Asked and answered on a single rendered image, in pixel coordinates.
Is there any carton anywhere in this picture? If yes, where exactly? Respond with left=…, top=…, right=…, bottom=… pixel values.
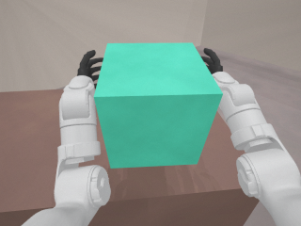
left=94, top=42, right=223, bottom=169

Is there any pedestal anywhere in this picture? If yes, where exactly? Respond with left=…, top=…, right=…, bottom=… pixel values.
left=0, top=89, right=259, bottom=226

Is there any robot left upper arm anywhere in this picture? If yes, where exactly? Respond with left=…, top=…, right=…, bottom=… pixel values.
left=22, top=165, right=111, bottom=226

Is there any robot left hand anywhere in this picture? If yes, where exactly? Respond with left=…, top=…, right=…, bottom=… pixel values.
left=77, top=50, right=103, bottom=88

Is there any robot left forearm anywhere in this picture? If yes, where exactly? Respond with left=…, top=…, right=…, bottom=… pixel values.
left=54, top=75, right=101, bottom=197

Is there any robot right upper arm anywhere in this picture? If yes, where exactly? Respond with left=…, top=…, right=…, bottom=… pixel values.
left=236, top=148, right=301, bottom=226

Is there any robot right forearm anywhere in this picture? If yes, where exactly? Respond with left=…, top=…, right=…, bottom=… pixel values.
left=212, top=72, right=301, bottom=185

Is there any robot right hand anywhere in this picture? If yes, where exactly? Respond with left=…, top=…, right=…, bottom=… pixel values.
left=201, top=48, right=223, bottom=74

